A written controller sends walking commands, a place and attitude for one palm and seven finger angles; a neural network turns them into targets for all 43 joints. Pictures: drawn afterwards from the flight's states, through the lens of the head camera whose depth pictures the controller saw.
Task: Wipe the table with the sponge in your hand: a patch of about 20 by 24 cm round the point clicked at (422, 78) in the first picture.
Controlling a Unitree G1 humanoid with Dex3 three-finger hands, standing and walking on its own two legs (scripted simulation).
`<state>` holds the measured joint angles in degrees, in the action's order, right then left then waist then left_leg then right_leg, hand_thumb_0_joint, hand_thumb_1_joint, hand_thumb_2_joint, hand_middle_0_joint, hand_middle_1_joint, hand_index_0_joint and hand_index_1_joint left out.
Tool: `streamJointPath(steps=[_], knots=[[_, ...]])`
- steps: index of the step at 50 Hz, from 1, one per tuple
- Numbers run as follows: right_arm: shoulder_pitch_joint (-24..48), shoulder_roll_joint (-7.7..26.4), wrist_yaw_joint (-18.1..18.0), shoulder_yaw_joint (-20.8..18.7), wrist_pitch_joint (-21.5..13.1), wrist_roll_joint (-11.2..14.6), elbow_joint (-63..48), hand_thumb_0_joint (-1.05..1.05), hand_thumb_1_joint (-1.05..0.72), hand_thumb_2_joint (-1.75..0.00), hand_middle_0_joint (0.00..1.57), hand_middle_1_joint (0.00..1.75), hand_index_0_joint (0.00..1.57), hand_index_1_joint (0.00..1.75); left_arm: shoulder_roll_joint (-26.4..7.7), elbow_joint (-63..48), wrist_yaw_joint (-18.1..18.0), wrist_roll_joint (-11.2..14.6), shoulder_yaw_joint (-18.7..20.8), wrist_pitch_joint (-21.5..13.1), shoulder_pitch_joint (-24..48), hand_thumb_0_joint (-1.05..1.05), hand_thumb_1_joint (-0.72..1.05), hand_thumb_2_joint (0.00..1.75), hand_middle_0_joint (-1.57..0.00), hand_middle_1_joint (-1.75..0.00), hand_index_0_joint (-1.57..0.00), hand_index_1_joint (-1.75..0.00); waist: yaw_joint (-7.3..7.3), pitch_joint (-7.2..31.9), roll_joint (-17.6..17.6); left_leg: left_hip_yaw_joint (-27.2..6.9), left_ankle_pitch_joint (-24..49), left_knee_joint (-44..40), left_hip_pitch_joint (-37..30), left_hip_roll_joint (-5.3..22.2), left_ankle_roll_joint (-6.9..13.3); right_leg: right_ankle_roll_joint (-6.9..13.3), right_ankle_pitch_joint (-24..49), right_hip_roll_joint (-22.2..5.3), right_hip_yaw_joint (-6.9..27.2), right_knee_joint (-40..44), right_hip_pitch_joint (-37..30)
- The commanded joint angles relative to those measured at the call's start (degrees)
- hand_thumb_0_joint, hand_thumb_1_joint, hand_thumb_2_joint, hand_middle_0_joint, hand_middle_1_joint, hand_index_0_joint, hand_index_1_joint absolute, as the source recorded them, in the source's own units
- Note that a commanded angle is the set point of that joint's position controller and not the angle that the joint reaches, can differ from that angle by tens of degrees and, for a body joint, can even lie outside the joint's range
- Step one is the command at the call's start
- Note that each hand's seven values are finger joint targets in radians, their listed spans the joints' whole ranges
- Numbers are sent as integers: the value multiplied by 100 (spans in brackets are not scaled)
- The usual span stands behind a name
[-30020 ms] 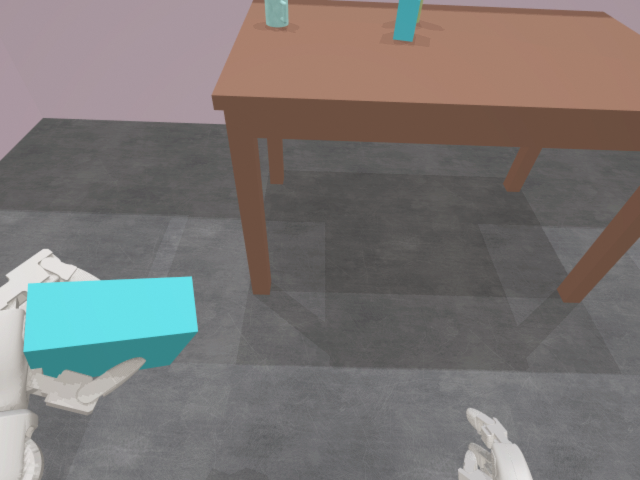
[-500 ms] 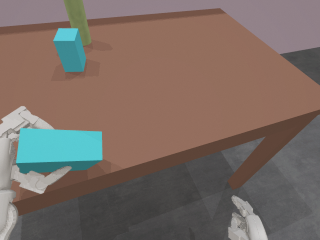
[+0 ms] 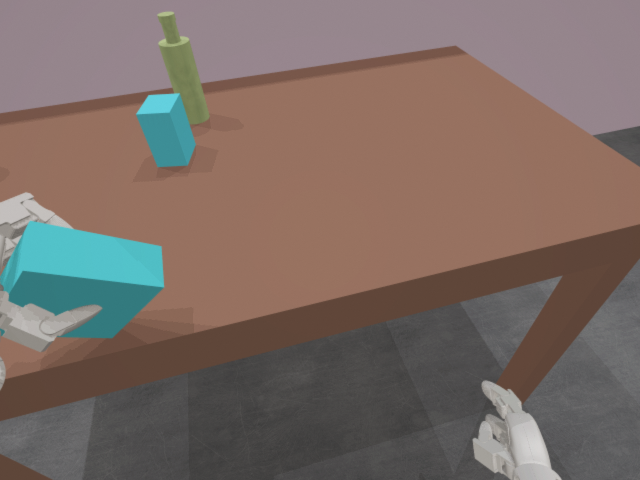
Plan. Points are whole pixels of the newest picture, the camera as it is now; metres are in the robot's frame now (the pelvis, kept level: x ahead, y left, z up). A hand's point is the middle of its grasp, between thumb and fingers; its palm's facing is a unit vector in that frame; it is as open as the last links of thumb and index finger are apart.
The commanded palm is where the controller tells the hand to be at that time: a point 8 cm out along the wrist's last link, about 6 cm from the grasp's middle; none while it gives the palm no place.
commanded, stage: turn the palm down, sponge in hand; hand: left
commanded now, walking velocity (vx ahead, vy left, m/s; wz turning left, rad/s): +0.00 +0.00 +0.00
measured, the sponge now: (98, 290) +0.24 +0.29 +0.15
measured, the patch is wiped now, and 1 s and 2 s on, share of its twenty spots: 0.00 0.00 0.00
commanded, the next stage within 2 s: move the sponge above the wiping area in 1.68 s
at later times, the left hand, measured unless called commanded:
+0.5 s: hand (60, 254) +0.25 +0.31 +0.20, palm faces +0.30 -0.37 -0.88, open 9.8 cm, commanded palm +0.21 +0.30 +0.26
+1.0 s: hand (46, 245) +0.25 +0.31 +0.22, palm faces +0.24 -0.22 -0.95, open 9.8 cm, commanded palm +0.19 +0.31 +0.30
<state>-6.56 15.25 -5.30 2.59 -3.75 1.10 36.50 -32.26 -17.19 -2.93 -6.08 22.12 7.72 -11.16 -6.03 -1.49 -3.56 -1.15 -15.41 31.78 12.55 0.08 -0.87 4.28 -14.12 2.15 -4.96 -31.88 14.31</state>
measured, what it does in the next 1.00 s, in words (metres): stands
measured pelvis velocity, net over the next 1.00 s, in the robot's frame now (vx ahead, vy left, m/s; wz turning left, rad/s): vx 0.00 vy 0.04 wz -0.02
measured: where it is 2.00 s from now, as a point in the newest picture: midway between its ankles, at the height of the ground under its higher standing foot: outside the picture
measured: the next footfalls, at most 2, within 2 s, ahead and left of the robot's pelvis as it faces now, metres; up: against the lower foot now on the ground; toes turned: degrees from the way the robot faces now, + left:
none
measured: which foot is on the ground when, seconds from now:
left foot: down 0.00-1.00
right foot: down 0.00-1.00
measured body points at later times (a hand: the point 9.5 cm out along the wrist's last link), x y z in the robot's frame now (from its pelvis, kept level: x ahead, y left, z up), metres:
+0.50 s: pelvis +0.02 +0.01 +0.00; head +0.01 -0.04 +0.45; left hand +0.23 +0.33 +0.25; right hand +0.23 -0.23 -0.09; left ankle +0.02 +0.13 -0.73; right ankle +0.04 -0.06 -0.73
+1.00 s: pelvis +0.00 +0.04 +0.01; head -0.02 -0.01 +0.46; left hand +0.23 +0.32 +0.27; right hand +0.28 -0.14 -0.04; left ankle +0.02 +0.13 -0.73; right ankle +0.04 -0.06 -0.73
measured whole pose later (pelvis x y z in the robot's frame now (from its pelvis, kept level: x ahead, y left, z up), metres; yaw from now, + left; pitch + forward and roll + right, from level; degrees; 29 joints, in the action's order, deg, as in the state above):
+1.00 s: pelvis +0.00 +0.04 +0.01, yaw -1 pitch -6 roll +1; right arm 2.1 14.8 -5.7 5.9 1.1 3.9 35.1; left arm -37.1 -23.9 10.5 -36.4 3.6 31.9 1.8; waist -8.7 -2.1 -6.3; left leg 1.2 -11.6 24.0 6.8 -2.5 1.8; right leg 1.9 -10.8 -0.2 -2.3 -26.4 10.0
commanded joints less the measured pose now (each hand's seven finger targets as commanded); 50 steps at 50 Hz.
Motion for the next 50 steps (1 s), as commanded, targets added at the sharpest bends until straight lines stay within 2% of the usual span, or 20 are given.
streamJointPath(steps=[1, 4, 6, 8, 9, 10, 14, 16, 19, 23, 25, 30, 33, 34, 38, 39, 42, 44, 47, 50], knots=[[1026, 629, -243, -243, -256, 68, -920, 0, -90, -90, 20, 30, 20, 30, -1721, -617, 433, -276, 193, 143, 1824, 0, 10, 130, -120, -160, -120, -160, 339, 432, 184, 290, -306, -129, 472, -25, 151, -436, -1895, -828, 1644, 1445, -282], [1370, 540, -270, -226, -323, 131, -1084, 0, -90, -90, 20, 30, 20, 30, -1954, -1123, 655, -418, 254, -84, 1995, 0, 10, 130, -120, -160, -120, -160, 235, 659, 466, 144, -193, 94, 520, -13, 112, -497, -1924, -987, 1990, 1406, -478], [1187, 494, -274, -283, -325, 42, -1084, 0, -90, -90, 20, 30, 20, 30, -2027, -1320, 603, -481, 474, -348, 1714, 0, 10, 130, -120, -160, -120, -160, 119, 907, 515, 63, -35, 161, 569, 5, 99, -512, -1538, -1048, 1944, 1221, -593], [1039, 508, -255, -350, -317, 7, -1067, 0, -90, -90, 20, 30, 20, 30, -2343, -1478, 478, -494, 984, -511, 1162, 0, 10, 130, -120, -160, -120, -160, -24, 1157, 537, 10, 255, 236, 608, 0, 85, -538, -723, -1062, 1920, 999, -812], [1106, 499, -213, -345, -340, 48, -1085, 0, -90, -90, 20, 30, 20, 30, -2645, -1525, 356, -501, 1355, -492, 915, 0, 10, 130, -120, -160, -120, -160, -144, 1310, 294, 4, 366, 258, 654, -16, 54, -486, -491, -1058, 1989, 910, -969], [1020, 457, -185, -343, -285, 27, -1109, 0, -90, -90, 20, 30, 20, 30, -2393, -1636, 263, -503, 1227, -439, 884, 0, 10, 130, -120, -160, -120, -160, -134, 1381, 196, 14, 525, 279, 723, -10, 42, -503, 26, -1109, 1912, 765, -1054], [867, 575, -96, -408, -108, 131, -1100, 0, -90, -90, 20, 30, 20, 30, -2289, -1392, -131, -561, 1337, 125, 225, 0, 10, 130, -120, -160, -120, -160, -166, 1239, -136, 137, 1064, 79, 530, -1, 69, -421, 1341, -836, 1531, 465, -978], [647, 696, -111, -461, 35, 116, -1142, 0, -90, -90, 20, 30, 20, 30, -2128, -1472, -142, -660, 1056, 525, 128, 0, 10, 130, -120, -160, -120, -160, -84, 1180, 150, 182, 1242, 12, 471, 66, 106, -495, 2041, -797, 1298, 303, -991], [1001, 747, -165, -368, 75, 234, -1206, 0, -90, -90, 20, 30, 20, 30, -2232, -1305, 5, -924, 795, 1018, 483, 0, 10, 130, -120, -160, -120, -160, -13, 808, 288, 249, 1226, -163, 346, 45, 188, -451, 1349, -554, 1092, 459, -669], [1086, 699, -308, -269, -18, 230, -1324, 0, -90, -90, 20, 30, 20, 30, -2267, -1659, 383, -1285, 404, 1060, 1088, 0, 10, 130, -120, -160, -120, -160, 52, 1013, 361, 213, 1043, -333, 14, 36, 294, -478, 714, -494, 848, 608, -549], [1274, 608, -323, -194, -149, 216, -1401, 0, -90, -90, 20, 30, 20, 30, -2246, -2201, 446, -1527, 193, 916, 1658, 0, 10, 130, -120, -160, -120, -160, 32, 1263, -65, 174, 1148, -366, -260, 15, 288, -388, 670, -468, 833, 622, -569], [1398, 534, -330, -114, -226, 135, -1307, 0, -90, -90, 20, 30, 20, 30, -2347, -2408, 435, -2018, 183, 931, 1744, 0, 10, 130, -120, -160, -120, -160, -86, 1322, -353, 54, 1208, -658, -435, 23, 248, -270, 600, -392, 736, 686, -732], [1422, 526, -264, -115, -120, 136, -1135, 0, -90, -90, 20, 30, 20, 30, -2492, -2029, 291, -2292, 367, 1198, 1816, 0, 10, 130, -120, -160, -120, -160, -172, 1144, -473, -64, 1223, -918, -345, 71, 156, -222, 552, -349, 642, 734, -841], [1753, 506, -215, -54, -138, 205, -1116, 0, -90, -90, 20, 30, 20, 30, -2568, -1878, 244, -2344, 489, 1380, 1897, 0, 10, 130, -120, -160, -120, -160, -247, 1026, -584, -96, 1167, -960, -269, 45, 108, -135, 443, -270, 816, 789, -872], [1730, 587, -135, -40, 105, 210, -974, 0, -90, -90, 20, 30, 20, 30, -2216, -1261, 381, -2546, -131, 1948, 2262, 0, 10, 130, -120, -160, -120, -160, -165, 809, -291, -95, 1052, -1189, -137, 105, 80, -196, 411, -311, 595, 907, -870], [2143, 520, -111, 41, 84, 296, -1036, 0, -90, -90, 20, 30, 20, 30, -2111, -1182, 487, -2586, -244, 2120, 2408, 0, 10, 130, -120, -160, -120, -160, -180, 667, -216, -104, 919, -1195, -95, 84, 76, -141, 271, -252, 721, 958, -793], [2033, 577, -119, 38, 183, 273, -1092, 0, -90, -90, 20, 30, 20, 30, -1917, -1298, 849, -2823, -804, 2236, 2655, 0, 10, 130, -120, -160, -120, -160, -87, 877, -146, -102, 839, -1292, -234, 65, 162, -199, 330, -264, 513, 971, -847], [2493, 409, -92, 149, 122, 367, -1248, 0, -90, -90, 20, 30, 20, 30, -1702, -1674, 1049, -2987, -1099, 2278, 2913, 0, 10, 130, -120, -160, -120, -160, -96, 1014, -296, -132, 784, -1279, -360, 26, 184, -130, 285, -198, 661, 942, -859], [2224, 495, -112, 76, 167, 260, -1199, 0, -90, -90, 20, 30, 20, 30, -1899, -1939, 1191, -3287, -1174, 2143, 2987, 0, 10, 130, -120, -160, -120, -160, -94, 1256, -262, -222, 835, -1344, -500, 36, 249, -150, 361, -213, 584, 912, -986], [2408, 437, -102, 131, 113, 182, -1213, 0, -90, -90, 20, 30, 20, 30, -2363, -2332, 1104, -3649, -851, 2091, 3498, 0, 10, 130, -120, -160, -120, -160, -251, 1556, -471, -268, 963, -1331, -453, 13, 266, -49, 367, -198, 746, 754, -1292]])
